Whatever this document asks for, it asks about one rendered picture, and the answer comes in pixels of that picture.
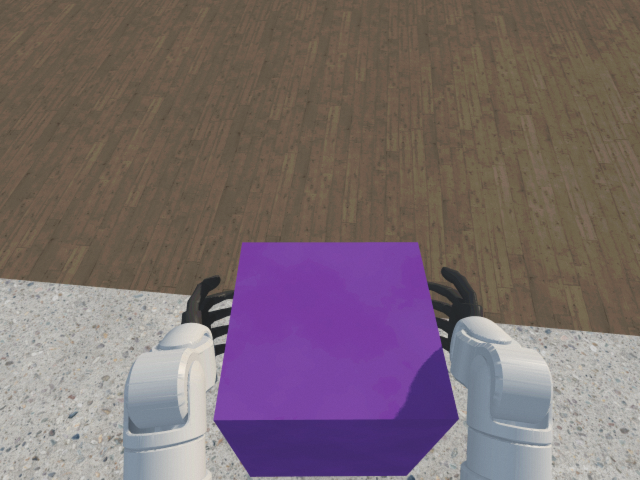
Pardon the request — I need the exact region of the carton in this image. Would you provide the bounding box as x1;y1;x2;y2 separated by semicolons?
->
213;242;459;477

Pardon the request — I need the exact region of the robot right forearm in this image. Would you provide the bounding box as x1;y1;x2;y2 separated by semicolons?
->
450;316;553;480

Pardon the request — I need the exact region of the left robot hand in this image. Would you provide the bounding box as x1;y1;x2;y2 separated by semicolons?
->
181;275;234;356

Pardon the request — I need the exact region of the right robot hand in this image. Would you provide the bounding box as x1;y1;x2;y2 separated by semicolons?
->
427;267;483;353

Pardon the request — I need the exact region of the robot left forearm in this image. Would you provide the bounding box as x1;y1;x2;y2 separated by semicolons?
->
123;323;218;480

